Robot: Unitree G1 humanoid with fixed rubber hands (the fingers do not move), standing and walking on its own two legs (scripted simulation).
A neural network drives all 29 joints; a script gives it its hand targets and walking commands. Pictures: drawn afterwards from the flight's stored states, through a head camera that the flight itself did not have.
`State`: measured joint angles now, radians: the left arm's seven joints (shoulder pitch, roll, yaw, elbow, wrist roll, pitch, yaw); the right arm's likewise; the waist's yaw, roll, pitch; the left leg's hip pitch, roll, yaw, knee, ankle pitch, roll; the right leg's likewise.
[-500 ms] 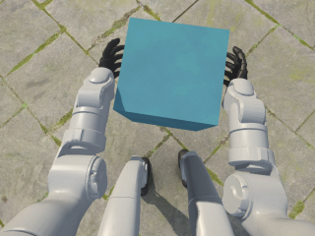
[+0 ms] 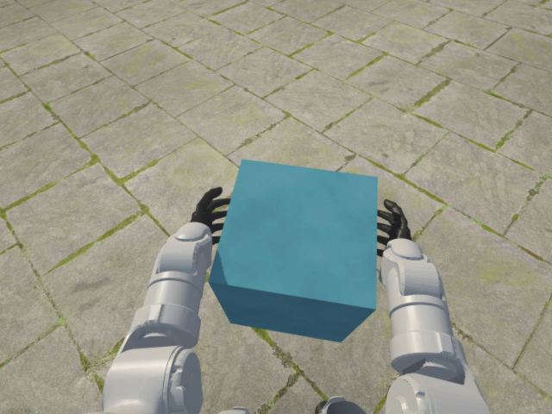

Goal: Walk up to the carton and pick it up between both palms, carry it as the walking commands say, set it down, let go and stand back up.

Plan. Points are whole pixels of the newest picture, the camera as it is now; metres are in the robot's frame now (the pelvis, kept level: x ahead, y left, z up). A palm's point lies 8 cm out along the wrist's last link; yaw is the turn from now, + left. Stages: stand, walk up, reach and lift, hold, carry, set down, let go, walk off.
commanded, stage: reach and lift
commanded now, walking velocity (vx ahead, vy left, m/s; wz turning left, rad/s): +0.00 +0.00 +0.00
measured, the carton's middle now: (295, 258) +0.37 -0.01 -0.03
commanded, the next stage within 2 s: hold in 1.52 s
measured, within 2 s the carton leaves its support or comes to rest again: neither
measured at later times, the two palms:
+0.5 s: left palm (203, 222) +0.37 +0.13 +0.07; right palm (408, 243) +0.34 -0.17 +0.06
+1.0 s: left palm (194, 230) +0.36 +0.15 +0.07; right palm (399, 241) +0.35 -0.15 +0.06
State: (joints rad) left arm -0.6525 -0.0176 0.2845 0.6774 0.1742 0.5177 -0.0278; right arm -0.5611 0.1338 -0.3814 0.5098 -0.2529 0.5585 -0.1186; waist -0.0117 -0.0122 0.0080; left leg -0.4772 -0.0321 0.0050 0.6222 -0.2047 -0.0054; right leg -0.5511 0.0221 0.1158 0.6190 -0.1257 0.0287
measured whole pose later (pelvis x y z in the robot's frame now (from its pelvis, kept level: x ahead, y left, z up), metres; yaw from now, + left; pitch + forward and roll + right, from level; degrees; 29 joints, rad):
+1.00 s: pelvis +0.05 +0.01 +0.02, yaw +0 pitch -4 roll +1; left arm -0.41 -0.11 0.24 0.47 0.24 0.68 -0.04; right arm -0.34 0.16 -0.33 0.33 -0.27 0.73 -0.07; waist 0.01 0.01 -0.03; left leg -0.17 -0.02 0.00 0.45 -0.22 0.00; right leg -0.25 0.02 0.11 0.46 -0.15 0.03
